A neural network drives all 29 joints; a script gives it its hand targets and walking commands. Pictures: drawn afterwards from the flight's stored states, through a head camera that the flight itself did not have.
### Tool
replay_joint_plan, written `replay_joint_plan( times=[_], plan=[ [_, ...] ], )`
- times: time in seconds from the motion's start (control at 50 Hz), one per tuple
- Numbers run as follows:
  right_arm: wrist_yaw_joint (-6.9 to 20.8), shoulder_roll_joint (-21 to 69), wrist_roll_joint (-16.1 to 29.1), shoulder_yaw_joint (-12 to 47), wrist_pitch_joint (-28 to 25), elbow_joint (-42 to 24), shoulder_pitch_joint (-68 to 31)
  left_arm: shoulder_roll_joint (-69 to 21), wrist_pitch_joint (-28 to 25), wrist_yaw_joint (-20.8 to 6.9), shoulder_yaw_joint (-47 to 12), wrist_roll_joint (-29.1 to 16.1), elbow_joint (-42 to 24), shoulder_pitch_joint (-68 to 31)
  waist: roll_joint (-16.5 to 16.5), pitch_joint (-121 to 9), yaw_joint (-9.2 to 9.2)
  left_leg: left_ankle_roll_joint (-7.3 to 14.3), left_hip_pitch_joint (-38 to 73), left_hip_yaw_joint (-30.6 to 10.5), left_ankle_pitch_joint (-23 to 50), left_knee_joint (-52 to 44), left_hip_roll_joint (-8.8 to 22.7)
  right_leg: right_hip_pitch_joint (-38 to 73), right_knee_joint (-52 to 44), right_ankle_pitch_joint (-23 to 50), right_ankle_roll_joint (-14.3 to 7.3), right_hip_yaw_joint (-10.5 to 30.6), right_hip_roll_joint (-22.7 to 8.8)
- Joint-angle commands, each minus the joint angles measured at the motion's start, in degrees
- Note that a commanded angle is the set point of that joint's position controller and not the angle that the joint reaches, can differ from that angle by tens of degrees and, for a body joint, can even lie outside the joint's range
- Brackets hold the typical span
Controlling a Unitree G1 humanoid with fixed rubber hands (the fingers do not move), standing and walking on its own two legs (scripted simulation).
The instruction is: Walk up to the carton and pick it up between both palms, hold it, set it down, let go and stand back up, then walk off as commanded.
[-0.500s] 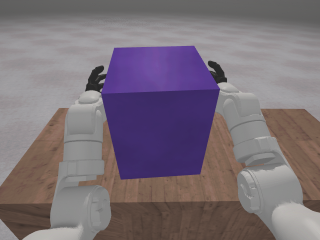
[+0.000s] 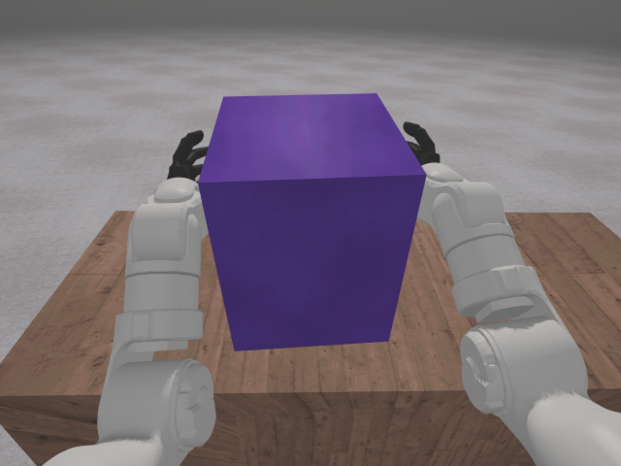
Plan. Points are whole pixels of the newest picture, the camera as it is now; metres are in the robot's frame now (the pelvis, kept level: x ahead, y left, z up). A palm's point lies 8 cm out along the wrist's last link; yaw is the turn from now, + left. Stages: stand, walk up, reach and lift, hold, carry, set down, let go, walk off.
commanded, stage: hold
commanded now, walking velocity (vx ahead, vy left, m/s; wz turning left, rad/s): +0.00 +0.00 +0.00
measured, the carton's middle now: (306, 220) +0.37 +0.00 +0.21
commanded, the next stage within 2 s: set down in 1.16 s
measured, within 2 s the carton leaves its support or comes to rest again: neither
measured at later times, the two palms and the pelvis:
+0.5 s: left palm (184, 189) +0.37 +0.15 +0.26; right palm (423, 177) +0.38 -0.14 +0.27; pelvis +0.00 +0.00 +0.00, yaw +0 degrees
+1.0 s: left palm (186, 192) +0.37 +0.15 +0.25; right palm (423, 181) +0.38 -0.14 +0.26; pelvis +0.00 +0.00 +0.00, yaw +0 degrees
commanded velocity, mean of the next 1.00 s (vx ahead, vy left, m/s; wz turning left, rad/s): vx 0.00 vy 0.00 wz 0.00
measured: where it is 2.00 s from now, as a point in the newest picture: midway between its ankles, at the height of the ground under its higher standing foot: outside the picture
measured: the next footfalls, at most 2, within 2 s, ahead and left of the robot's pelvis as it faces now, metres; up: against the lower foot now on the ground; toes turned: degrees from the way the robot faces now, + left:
none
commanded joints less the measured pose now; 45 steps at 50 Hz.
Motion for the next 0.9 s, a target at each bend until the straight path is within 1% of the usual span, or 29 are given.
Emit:
replay_joint_plan(
  times=[0.0, 0.02, 0.08, 0.1, 0.14, 0.16, 0.18, 0.2, 0.24, 0.3, 0.32, 0.38, 0.42, 0.46, 0.5, 0.54, 0.56, 0.6, 0.62, 0.64, 0.66, 0.68, 0.72, 0.74, 0.76, 0.78, 0.84, 0.86, 0.88],
  plan=[
    [6.77, 40.10, 13.35, 17.75, -3.16, -18.31, -54.30, -38.19, -5.29, -8.69, -28.33, -10.56, -9.49, -57.15, 6.47, -23.81, -2.30, -1.82, 15.33, -2.04, 4.75, -1.75, -3.64, 10.70, -6.09, 6.13, 2.01, 1.49, 4.33],
    [6.90, 42.02, 14.59, 19.00, -3.24, -19.45, -55.36, -38.72, -5.63, -8.33, -27.32, -10.68, -10.21, -58.93, 5.40, -25.31, -1.00, -1.20, 15.65, -2.31, 4.86, -1.96, -3.23, 10.56, -5.80, 6.45, 2.21, 1.72, 4.42],
    [6.94, 40.76, 13.56, 17.91, -3.26, -18.38, -55.23, -38.79, -5.29, -8.69, -27.43, -10.57, -7.66, -57.17, 5.69, -21.74, -1.73, -1.68, 13.97, -2.06, 4.90, -2.02, -3.31, 11.33, -6.13, 6.03, 1.75, 1.75, 4.60],
    [6.81, 40.61, 13.29, 18.13, -3.18, -17.31, -54.43, -37.68, -4.88, -8.58, -25.59, -9.26, -6.30, -54.72, 5.25, -21.12, -0.57, -1.30, 13.84, -1.78, 3.75, -2.48, -3.43, 12.22, -6.50, 5.57, 2.04, 2.51, 4.19],
    [6.79, 40.94, 12.90, 17.52, -3.08, -17.20, -54.91, -37.73, -5.20, -9.00, -25.41, -9.09, -5.78, -54.83, 4.37, -20.08, -1.05, -1.05, 13.35, -1.59, 3.68, -2.76, -3.53, 11.21, -6.85, 4.88, 2.34, 1.83, 4.17],
    [6.84, 41.99, 12.93, 17.60, -3.31, -17.76, -54.83, -38.42, -5.62, -8.87, -26.92, -10.39, -8.34, -58.47, 7.13, -21.93, -1.58, -1.42, 14.34, -1.53, 4.53, -2.47, -4.11, 10.72, -6.51, 5.60, 1.96, 1.90, 4.23],
    [6.69, 42.49, 13.62, 18.92, -3.31, -18.86, -54.68, -38.43, -5.60, -8.74, -27.22, -9.66, -9.28, -57.44, 6.40, -21.84, -0.58, -1.57, 13.68, -1.49, 6.12, -2.35, -3.45, 12.12, -5.59, 6.52, 2.02, 1.78, 4.46],
    [6.77, 42.79, 14.38, 19.55, -2.96, -18.90, -53.84, -37.31, -6.02, -8.56, -26.57, -10.21, -9.99, -57.62, 4.63, -22.56, -0.96, -0.75, 14.25, -2.01, 5.73, -1.93, -3.56, 12.62, -6.00, 7.35, 2.43, 2.07, 3.97],
    [6.48, 42.20, 13.99, 19.06, -3.49, -21.33, -57.18, -38.53, -5.54, -8.62, -26.78, -10.23, -7.44, -56.58, 5.15, -23.48, -0.78, -0.98, 14.47, -2.01, 6.11, -2.14, -3.55, 12.26, -6.37, 7.06, 1.85, 1.84, 4.55],
    [6.53, 40.30, 15.12, 18.34, -3.79, -23.10, -56.39, -39.45, -5.31, -8.69, -30.03, -11.85, -10.76, -57.26, 6.47, -26.46, -2.19, -1.91, 16.55, -2.61, 6.94, -0.98, -2.95, 10.90, -6.06, 7.58, 2.18, 2.30, 4.33],
    [6.58, 40.96, 14.54, 19.29, -3.12, -20.07, -54.84, -37.86, -5.42, -8.56, -27.76, -11.00, -10.21, -57.43, 4.09, -24.11, -1.11, -1.47, 16.56, -1.97, 6.81, -1.62, -3.09, 10.97, -6.43, 6.92, 2.47, 1.86, 4.42],
    [6.54, 41.16, 14.66, 19.24, -3.01, -20.28, -52.82, -39.08, -5.10, -8.52, -29.66, -11.09, -12.19, -56.49, 6.95, -25.23, -2.00, -2.09, 16.29, -2.08, 9.77, -1.13, -2.81, 12.60, -5.24, 10.09, 1.49, 1.99, 4.75],
    [6.73, 38.36, 13.28, 16.27, -2.83, -17.34, -53.16, -38.68, -4.49, -8.73, -26.00, -9.11, -7.76, -55.22, 7.07, -19.88, -1.75, -1.68, 13.15, -2.21, 3.35, -2.51, -3.33, 12.10, -6.51, 4.27, 1.76, 2.15, 4.23],
    [7.05, 40.70, 13.15, 18.07, -2.76, -15.86, -53.26, -36.47, -4.80, -8.98, -24.48, -8.44, -7.00, -55.65, 4.80, -18.37, -0.19, -1.13, 12.84, -1.31, 3.22, -3.29, -3.51, 11.78, -6.59, 3.78, 2.15, 1.92, 4.24],
    [7.04, 39.06, 12.61, 16.83, -2.35, -13.67, -51.46, -35.95, -4.45, -9.27, -23.03, -6.84, -5.17, -53.73, 4.86, -16.37, -0.89, -1.50, 12.28, -1.32, 1.44, -3.59, -3.34, 11.60, -6.75, 3.36, 2.48, 1.41, 4.04],
    [7.02, 40.48, 12.82, 16.13, -3.52, -15.18, -54.43, -38.30, -5.40, -9.52, -25.93, -10.28, -5.40, -58.23, 4.82, -18.25, -1.82, -1.15, 12.75, -2.08, -0.64, -3.69, -2.98, 9.63, -7.06, 1.52, 2.24, 2.19, 3.74],
    [7.02, 41.39, 12.88, 16.67, -3.81, -17.18, -56.41, -38.67, -5.62, -9.23, -26.48, -9.84, -6.65, -58.37, 6.19, -20.76, -1.48, -1.25, 12.86, -2.09, 1.41, -3.43, -3.07, 11.33, -6.57, 3.23, 1.14, 2.43, 3.98],
    [7.17, 41.66, 15.07, 19.11, -4.38, -21.61, -59.36, -39.26, -6.08, -8.39, -27.79, -11.24, -8.78, -58.80, 6.14, -25.61, -0.25, -1.64, 14.37, -2.28, 8.14, -1.44, -3.13, 11.95, -5.47, 8.10, 1.97, 1.57, 4.33],
    [7.04, 41.29, 14.06, 17.45, -3.44, -17.02, -54.66, -38.73, -6.50, -8.38, -28.93, -12.41, -10.71, -62.11, 7.79, -23.94, -2.42, -2.21, 14.39, -2.85, 6.74, -1.98, -2.97, 10.81, -5.77, 7.19, 1.68, 2.20, 4.09],
    [7.33, 43.61, 15.29, 19.95, -4.04, -21.67, -57.19, -39.96, -6.96, -7.92, -29.44, -13.15, -12.80, -62.81, 6.05, -28.73, -0.96, -1.27, 16.31, -2.91, 8.68, -1.13, -2.90, 11.75, -5.46, 8.65, 1.58, 2.15, 4.48],
    [7.02, 41.38, 14.92, 18.21, -3.78, -20.93, -54.98, -40.35, -6.40, -7.94, -31.54, -14.08, -12.23, -61.21, 8.25, -28.35, -2.80, -2.51, 17.00, -2.83, 9.00, -0.59, -3.33, 11.10, -5.54, 9.75, 1.45, 1.91, 4.69],
    [6.67, 41.78, 14.92, 18.96, -3.86, -25.02, -56.08, -40.06, -5.59, -8.03, -29.81, -12.83, -10.56, -57.01, 5.99, -28.77, -1.87, -1.85, 17.69, -2.50, 10.20, -0.02, -3.52, 11.60, -5.92, 11.44, 2.33, 2.27, 4.50],
    [6.45, 40.12, 14.03, 18.04, -2.75, -18.77, -53.76, -38.53, -5.39, -7.99, -28.58, -11.63, -10.13, -57.75, 6.48, -23.67, -2.73, -2.21, 16.72, -2.45, 7.74, -1.18, -3.56, 10.91, -6.65, 9.23, 2.25, 1.61, 4.60],
    [6.20, 39.89, 13.73, 18.58, -2.55, -20.58, -52.86, -37.86, -4.75, -8.60, -26.52, -10.46, -8.48, -53.40, 4.31, -23.84, -1.73, -2.06, 16.28, -2.00, 8.52, -1.13, -3.31, 12.52, -6.69, 9.82, 2.58, 1.72, 4.82],
    [6.27, 39.82, 14.68, 18.63, -2.83, -18.57, -52.10, -38.27, -5.17, -8.65, -27.42, -10.46, -9.26, -55.71, 6.67, -24.27, -2.34, -2.15, 15.93, -2.15, 8.51, -1.29, -3.01, 12.96, -5.88, 9.82, 1.81, 2.06, 4.62],
    [6.20, 39.00, 14.40, 18.37, -2.51, -19.40, -52.27, -37.22, -4.29, -9.13, -25.77, -9.44, -6.63, -51.47, 4.90, -21.14, -1.47, -2.02, 15.04, -1.77, 7.73, -1.70, -3.34, 13.70, -6.59, 9.23, 2.20, 2.09, 4.89],
    [6.55, 39.76, 12.45, 16.60, -2.29, -13.20, -52.26, -35.19, -4.88, -9.65, -23.39, -8.63, -5.97, -56.79, 3.97, -16.58, -1.45, -1.21, 13.24, -1.16, 1.56, -3.43, -3.39, 10.71, -7.27, 3.22, 2.83, 1.93, 4.12],
    [6.69, 39.20, 12.00, 15.25, -2.83, -13.21, -53.61, -36.28, -4.69, -9.70, -24.01, -7.99, -4.47, -55.93, 6.01, -15.95, -1.62, -1.97, 11.78, -1.55, 0.33, -3.79, -2.97, 10.25, -7.00, 1.81, 1.88, 2.12, 4.00],
    [6.85, 38.53, 12.89, 15.90, -3.48, -15.65, -54.66, -37.87, -4.50, -9.82, -24.23, -7.66, -4.70, -54.46, 5.29, -18.40, -0.80, -1.64, 13.07, -1.78, 1.00, -3.46, -2.67, 11.24, -6.75, 2.03, 1.74, 2.13, 4.08]
  ],
)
